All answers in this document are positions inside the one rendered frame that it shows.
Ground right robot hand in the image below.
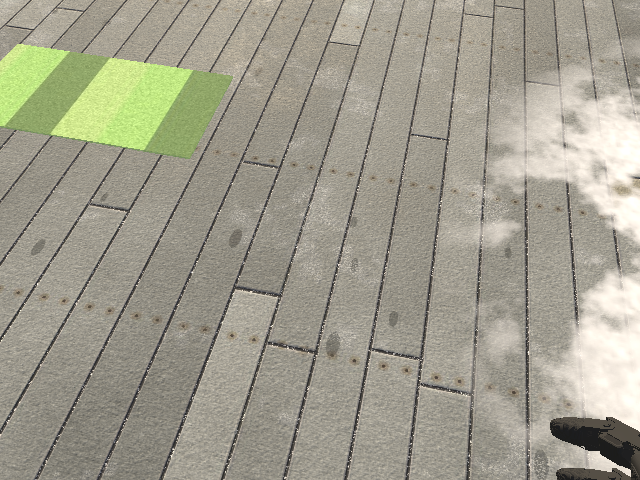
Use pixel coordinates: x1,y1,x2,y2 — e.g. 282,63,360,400
550,417,640,480

